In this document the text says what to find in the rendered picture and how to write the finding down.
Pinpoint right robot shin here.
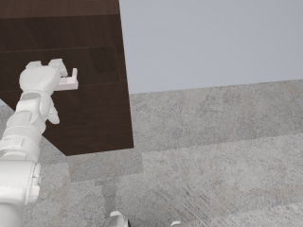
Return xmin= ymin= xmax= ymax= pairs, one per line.
xmin=170 ymin=220 xmax=181 ymax=226

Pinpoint cabinet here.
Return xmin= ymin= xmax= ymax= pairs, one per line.
xmin=0 ymin=0 xmax=134 ymax=156

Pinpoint handle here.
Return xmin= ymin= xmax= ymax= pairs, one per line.
xmin=20 ymin=68 xmax=79 ymax=91

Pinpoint robot left forearm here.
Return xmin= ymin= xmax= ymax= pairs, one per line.
xmin=0 ymin=89 xmax=52 ymax=163

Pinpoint left robot upper arm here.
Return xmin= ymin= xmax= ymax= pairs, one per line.
xmin=0 ymin=159 xmax=42 ymax=227

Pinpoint left robot hand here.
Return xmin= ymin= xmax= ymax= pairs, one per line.
xmin=19 ymin=59 xmax=68 ymax=124

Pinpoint drawer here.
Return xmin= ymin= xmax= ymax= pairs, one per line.
xmin=0 ymin=45 xmax=120 ymax=92

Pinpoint left robot thigh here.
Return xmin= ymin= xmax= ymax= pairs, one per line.
xmin=101 ymin=215 xmax=128 ymax=227

